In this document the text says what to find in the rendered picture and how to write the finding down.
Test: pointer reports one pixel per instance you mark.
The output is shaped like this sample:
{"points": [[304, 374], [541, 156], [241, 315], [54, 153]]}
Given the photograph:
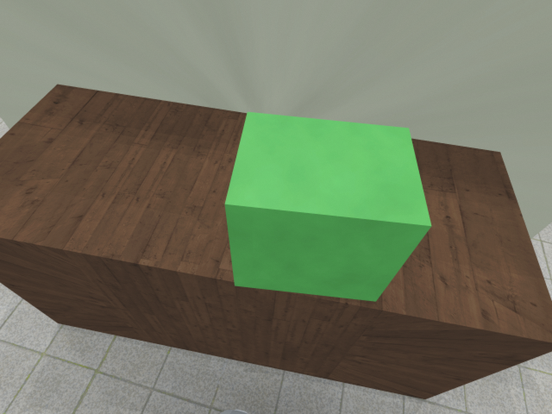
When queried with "pedestal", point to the pedestal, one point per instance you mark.
{"points": [[112, 219]]}

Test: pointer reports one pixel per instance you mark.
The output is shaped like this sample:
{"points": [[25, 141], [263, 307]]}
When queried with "carton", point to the carton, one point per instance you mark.
{"points": [[323, 207]]}

